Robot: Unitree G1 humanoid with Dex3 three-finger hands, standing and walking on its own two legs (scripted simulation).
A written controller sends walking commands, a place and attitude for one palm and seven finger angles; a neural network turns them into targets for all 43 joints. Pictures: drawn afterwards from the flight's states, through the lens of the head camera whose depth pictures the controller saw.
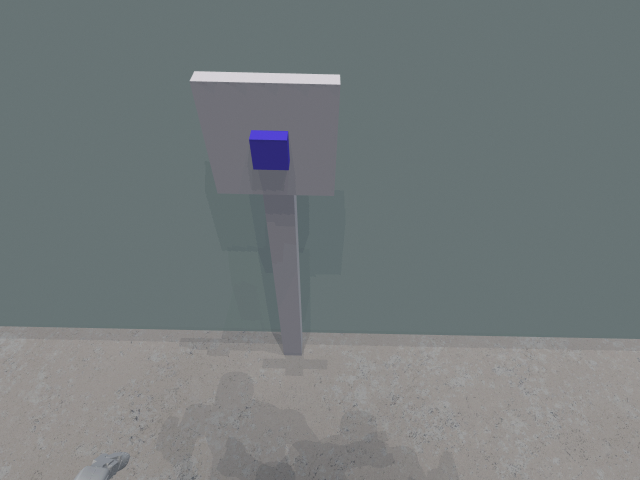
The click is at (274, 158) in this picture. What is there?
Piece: button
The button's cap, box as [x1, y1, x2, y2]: [249, 130, 289, 169]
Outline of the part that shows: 251,130 249,142 253,169 288,169 289,156 287,131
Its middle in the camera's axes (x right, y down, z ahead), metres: -0.08 -0.14 +0.62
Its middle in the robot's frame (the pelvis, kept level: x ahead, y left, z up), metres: +0.57 +0.11 +0.10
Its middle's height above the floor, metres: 0.87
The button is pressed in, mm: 0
